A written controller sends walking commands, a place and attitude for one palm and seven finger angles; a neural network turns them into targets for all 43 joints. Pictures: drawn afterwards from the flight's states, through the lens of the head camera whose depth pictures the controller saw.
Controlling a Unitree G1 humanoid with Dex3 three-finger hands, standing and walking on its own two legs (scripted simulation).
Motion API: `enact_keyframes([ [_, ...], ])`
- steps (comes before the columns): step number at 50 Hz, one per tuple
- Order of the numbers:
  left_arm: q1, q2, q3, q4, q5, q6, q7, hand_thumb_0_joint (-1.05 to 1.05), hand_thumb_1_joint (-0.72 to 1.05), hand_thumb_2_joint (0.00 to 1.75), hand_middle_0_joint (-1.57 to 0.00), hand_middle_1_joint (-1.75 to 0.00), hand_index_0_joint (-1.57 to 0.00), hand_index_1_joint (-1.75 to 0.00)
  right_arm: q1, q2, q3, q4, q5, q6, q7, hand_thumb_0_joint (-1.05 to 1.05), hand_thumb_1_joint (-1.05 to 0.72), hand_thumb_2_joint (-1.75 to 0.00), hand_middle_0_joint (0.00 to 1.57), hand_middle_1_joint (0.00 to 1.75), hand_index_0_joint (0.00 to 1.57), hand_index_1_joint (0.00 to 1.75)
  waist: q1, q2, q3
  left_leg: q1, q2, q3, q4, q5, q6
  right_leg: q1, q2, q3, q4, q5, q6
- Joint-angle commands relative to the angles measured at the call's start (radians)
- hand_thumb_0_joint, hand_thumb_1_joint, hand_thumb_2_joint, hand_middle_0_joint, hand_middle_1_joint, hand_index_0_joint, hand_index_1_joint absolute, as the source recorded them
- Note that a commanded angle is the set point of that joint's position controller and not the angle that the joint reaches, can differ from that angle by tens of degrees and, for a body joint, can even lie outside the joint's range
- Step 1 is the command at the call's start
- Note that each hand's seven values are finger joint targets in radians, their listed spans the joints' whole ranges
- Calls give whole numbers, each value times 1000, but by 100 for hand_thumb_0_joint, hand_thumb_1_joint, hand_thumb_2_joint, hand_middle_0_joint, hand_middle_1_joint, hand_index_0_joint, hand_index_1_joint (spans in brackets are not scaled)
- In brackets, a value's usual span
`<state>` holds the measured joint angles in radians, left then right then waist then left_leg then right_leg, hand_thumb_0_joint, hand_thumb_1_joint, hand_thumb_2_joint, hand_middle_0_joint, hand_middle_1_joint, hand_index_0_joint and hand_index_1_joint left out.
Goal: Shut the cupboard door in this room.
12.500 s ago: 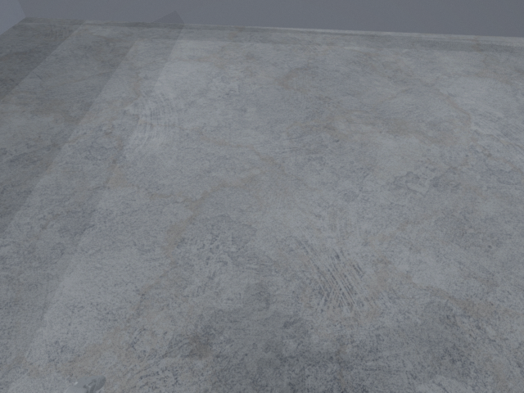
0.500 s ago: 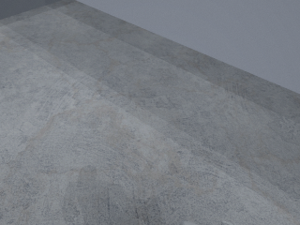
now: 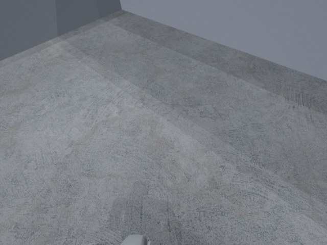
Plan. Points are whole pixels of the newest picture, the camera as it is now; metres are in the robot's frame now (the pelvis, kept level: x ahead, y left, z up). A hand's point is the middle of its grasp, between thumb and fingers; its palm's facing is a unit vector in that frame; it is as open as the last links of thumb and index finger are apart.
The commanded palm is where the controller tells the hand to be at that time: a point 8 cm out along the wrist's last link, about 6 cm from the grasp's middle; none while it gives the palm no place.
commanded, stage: turn or walk to find it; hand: left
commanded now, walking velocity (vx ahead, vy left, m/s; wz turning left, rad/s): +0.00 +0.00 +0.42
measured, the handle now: out of the picture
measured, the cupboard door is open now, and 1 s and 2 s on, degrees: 90 90 90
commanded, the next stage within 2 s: none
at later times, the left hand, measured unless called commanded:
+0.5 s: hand out of the picture -0.04 +0.28 -0.18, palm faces +0.26 -0.94 -0.23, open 7.4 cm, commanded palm none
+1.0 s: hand out of the picture -0.03 +0.20 -0.14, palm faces +0.39 -0.88 -0.28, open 7.4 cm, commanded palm none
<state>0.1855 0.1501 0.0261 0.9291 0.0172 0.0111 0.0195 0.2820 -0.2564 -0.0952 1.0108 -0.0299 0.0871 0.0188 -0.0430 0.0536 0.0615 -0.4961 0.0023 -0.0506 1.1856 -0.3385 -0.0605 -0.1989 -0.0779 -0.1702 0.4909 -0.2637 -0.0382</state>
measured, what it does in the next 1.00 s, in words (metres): steps on the spot, turning left: left foot, then right foot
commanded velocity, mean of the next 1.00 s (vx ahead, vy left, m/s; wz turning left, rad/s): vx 0.00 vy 0.00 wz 0.42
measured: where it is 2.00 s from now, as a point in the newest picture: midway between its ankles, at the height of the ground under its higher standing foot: outside the picture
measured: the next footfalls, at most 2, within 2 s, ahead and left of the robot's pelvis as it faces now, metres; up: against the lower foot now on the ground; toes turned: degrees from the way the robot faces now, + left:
left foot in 0.28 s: -0.01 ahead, +0.16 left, +0.00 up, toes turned +12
right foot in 0.82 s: +0.02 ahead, -0.07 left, +0.00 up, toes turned +16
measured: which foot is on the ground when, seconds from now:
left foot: up 0.00-0.26, down 0.28-0.82, up 0.84-1.00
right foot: down 0.00-0.28, up 0.30-0.80, down 0.82-1.00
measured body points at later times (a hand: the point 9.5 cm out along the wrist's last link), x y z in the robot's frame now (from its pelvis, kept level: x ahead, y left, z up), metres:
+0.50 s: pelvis -0.03 +0.06 +0.00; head -0.01 +0.09 +0.45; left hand -0.06 +0.33 -0.16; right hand +0.12 -0.15 -0.13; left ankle -0.05 +0.15 -0.74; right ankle -0.03 -0.09 -0.66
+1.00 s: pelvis -0.04 -0.01 +0.00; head -0.01 -0.05 +0.45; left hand -0.05 +0.24 -0.12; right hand +0.06 -0.25 -0.17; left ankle -0.12 +0.13 -0.65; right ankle -0.02 -0.08 -0.74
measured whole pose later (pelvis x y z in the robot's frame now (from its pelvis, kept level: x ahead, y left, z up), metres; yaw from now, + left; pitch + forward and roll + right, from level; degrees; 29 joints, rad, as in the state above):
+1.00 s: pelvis -0.04 -0.01 +0.00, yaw +25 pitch -1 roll +3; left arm 0.17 0.15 0.02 0.92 0.01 0.01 0.02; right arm 0.27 -0.25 -0.09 1.01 -0.03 0.08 0.01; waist -0.05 0.05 0.06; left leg -0.50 -0.03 -0.06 1.14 -0.37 -0.04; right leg -0.20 -0.05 -0.13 0.50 -0.28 -0.05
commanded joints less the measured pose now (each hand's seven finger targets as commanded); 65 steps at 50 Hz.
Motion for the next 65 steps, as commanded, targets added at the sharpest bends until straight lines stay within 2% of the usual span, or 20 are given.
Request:
enact_keyframes([
  [1, 38, 202, 52, -54, 3, -25, 19, 0, 90, 90, -20, -30, -20, -30, -45, -52, -7, -66, 5, -18, -3, 0, -90, -90, 20, 30, 20, 30, 55, -216, -2, -58, 42, 11, -24, -14, -20, 31, -256, 192, -224, 104, -72],
  [9, 111, 265, 74, -11, 16, -14, 13, 0, 90, 90, -20, -30, -20, -30, -132, -23, 21, -95, 23, -45, -9, 0, -90, -90, 20, 30, 20, 30, 99, -253, -84, 96, 32, 110, -413, -145, 1, 119, -304, 153, -114, 368, -116],
  [12, 75, 264, 75, -4, 7, -6, 10, 0, 90, 90, -20, -30, -20, -30, -51, -35, 22, -78, 23, -60, -12, 0, -90, -90, 20, 30, 20, 30, 42, -210, -118, 286, 17, 136, -691, 52, 18, 39, -270, 76, 5, 333, -41],
  [13, 68, 244, 70, -8, -3, 1, 8, 0, 90, 90, -20, -30, -20, -30, -11, -73, 14, -69, 22, -70, -10, 0, -90, -90, 20, 30, 20, 30, 12, -111, -144, 408, 58, 82, -805, 177, 33, -51, -228, 24, 122, 236, 12],
  [14, 79, 177, 59, -36, -11, 9, 3, 0, 90, 90, -20, -30, -20, -30, 9, -175, -8, -74, 12, -80, -15, 0, -90, -90, 20, 30, 20, 30, 1, 190, -144, 519, 294, -232, -878, 388, 118, -292, -95, -26, 328, -118, 89],
  [15, 10, 152, 38, -62, -1, 19, 3, 0, 90, 90, -20, -30, -20, -30, 40, -228, -17, -69, 14, -70, -22, 0, -90, -90, 20, 30, 20, 30, -22, 242, -111, 455, 396, -299, -891, 563, 192, -349, -44, 44, 467, -360, 108],
  [16, 3, 168, 47, -64, -1, 25, 2, 0, 90, 90, -20, -30, -20, -30, 17, -222, -14, -72, 7, -65, -24, 0, -90, -90, 20, 30, 20, 30, -13, 158, -93, 386, 409, -258, -882, 491, 236, -326, -57, 97, 549, -338, 94],
  [17, -18, 164, 51, -44, 5, 35, 6, 0, 90, 90, -20, -30, -20, -30, -27, -185, -4, -74, 6, -71, -34, 0, -90, -90, 20, 30, 20, 30, -5, 229, -58, 329, 335, -238, -908, 439, 205, -339, -58, 138, 576, -284, 100],
  [21, 28, 184, 56, 4, 2, 26, -10, 0, 90, 90, -20, -30, -20, -30, -104, -138, 16, -100, 14, -82, -43, 0, -90, -90, 20, 30, 20, 30, 42, 99, -49, 396, 221, -131, -876, 526, 169, -369, -32, 148, 656, -110, 118],
  [35, -82, 147, 39, -67, -11, 17, 5, 0, 90, 90, -20, -30, -20, -30, -17, -134, -5, -94, 2, -72, -37, 0, -90, -90, 20, 30, 20, 30, 3, 86, -85, 377, 223, -302, -827, 561, 240, -227, 25, 158, 322, -198, 116],
  [39, 31, 156, 44, -42, -16, 3, 9, 0, 90, 90, -20, -30, -20, -30, -65, -131, -9, -107, 8, -66, -31, 0, -90, -90, 20, 30, 20, 30, 63, 68, -118, 211, 158, -294, -760, 429, 186, 36, 46, 133, 4, 5, 100],
  [40, 67, 188, 50, -37, -11, -7, 11, 0, 90, 90, -20, -30, -20, -30, -65, -104, -7, -108, 15, -66, -27, 0, -90, -90, 20, 30, 20, 30, 81, -6, -139, 123, 104, -259, -697, 314, 137, 163, -2, 176, -131, 86, 90],
  [41, 97, 269, 67, -36, 4, -19, 19, 0, 90, 90, -20, -30, -20, -30, -41, -40, 3, -120, 24, -69, -21, 0, -90, -90, 20, 30, 20, 30, 89, -246, -170, -48, -13, -122, -521, 27, 66, 300, -229, 390, -205, 85, 25],
  [42, 89, 314, 71, -50, 5, -17, 20, 0, 90, 90, -20, -30, -20, -30, -62, -44, -2, -143, 17, -64, -24, 0, -90, -90, 20, 30, 20, 30, 96, -355, -123, -102, -83, -27, -306, -247, 30, 192, -404, 541, -222, 202, -86],
  [43, 54, 281, 66, -65, -3, -15, 22, 0, 90, 90, -20, -30, -20, -30, -58, -81, -13, -124, 7, -50, -23, 0, -90, -90, 20, 30, 20, 30, 80, -243, -97, -63, -41, -71, -150, -217, 35, 69, -390, 482, -232, 146, -124],
  [44, -15, 245, 67, -78, -5, -19, 24, 0, 90, 90, -20, -30, -20, -30, -34, -77, -16, -98, 3, -36, -18, 0, -90, -90, 20, 30, 20, 30, 46, -279, -43, -62, -21, -86, -69, -165, 34, -15, -336, 431, -262, 49, -105],
  [46, -72, 194, 47, -92, -7, -19, 19, 0, 90, 90, -20, -30, -20, -30, 1, -58, -16, -60, 2, -26, -8, 0, -90, -90, 20, 30, 20, 30, 9, -176, 19, -58, -3, -47, 20, -54, 21, -48, -239, 291, -236, 85, -50],
  [48, -38, 175, 42, -84, -8, -29, 15, 0, 90, 90, -20, -30, -20, -30, 32, -45, -11, -47, 5, -24, -6, 0, -90, -90, 20, 30, 20, 30, 11, -191, -8, -67, -2, -24, 50, 7, 3, 6, -202, 207, -213, 196, -37],
  [56, 93, 193, 53, -30, 1, -32, 20, 0, 90, 90, -20, -30, -20, -30, -61, -45, 0, -57, 6, -20, -10, 0, -90, -90, 20, 30, 20, 30, 62, -186, -29, -77, 45, -3, -46, -29, -27, 119, -266, 196, -193, 284, -83],
  [65, 122, 256, 70, 14, 16, -16, 14, 0, 90, 90, -20, -30, -20, -30, -151, -25, 27, -94, 25, -45, -11, 0, -90, -90, 20, 30, 20, 30, 92, -253, -73, 126, 35, 103, -435, -139, 9, 102, -309, 155, -114, 390, -121],
])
